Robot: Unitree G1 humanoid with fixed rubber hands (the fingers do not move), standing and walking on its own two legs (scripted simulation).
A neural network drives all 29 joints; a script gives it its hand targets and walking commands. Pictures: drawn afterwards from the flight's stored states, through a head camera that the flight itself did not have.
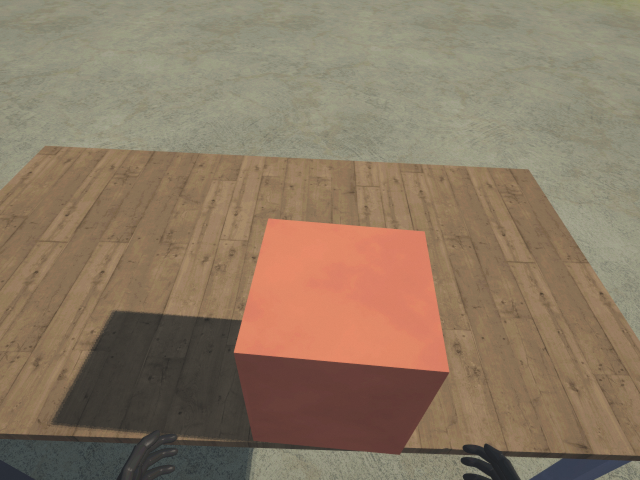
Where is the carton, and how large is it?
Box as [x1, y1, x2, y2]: [234, 218, 448, 454]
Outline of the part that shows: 268,218 234,349 235,360 253,440 399,454 448,373 446,355 424,231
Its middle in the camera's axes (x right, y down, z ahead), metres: +0.02 +0.13 +0.53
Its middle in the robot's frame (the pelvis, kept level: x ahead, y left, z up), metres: +0.32 -0.01 +0.00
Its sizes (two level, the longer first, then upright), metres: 0.210 0.200 0.250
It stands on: a table, 0.66 m high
